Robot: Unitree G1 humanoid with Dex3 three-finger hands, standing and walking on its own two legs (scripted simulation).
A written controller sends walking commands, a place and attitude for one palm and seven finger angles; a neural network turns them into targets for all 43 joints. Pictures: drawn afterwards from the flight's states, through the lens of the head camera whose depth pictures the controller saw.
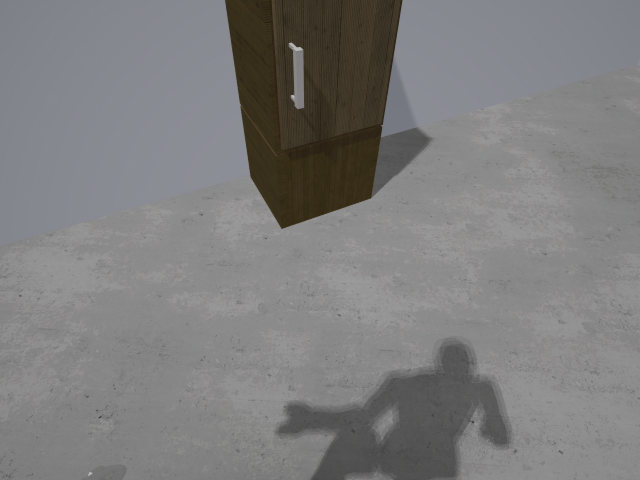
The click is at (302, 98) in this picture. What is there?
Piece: cupboard door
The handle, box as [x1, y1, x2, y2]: [289, 43, 303, 108]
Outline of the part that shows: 289,43 289,46 293,50 294,94 291,95 291,98 295,102 295,106 297,108 303,107 303,54 302,49 300,47 296,47 292,43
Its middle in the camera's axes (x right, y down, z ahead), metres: -0.08 -0.49 +1.18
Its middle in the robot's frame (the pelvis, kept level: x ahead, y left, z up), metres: +1.21 +0.14 -0.07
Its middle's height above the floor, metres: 0.70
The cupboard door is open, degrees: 0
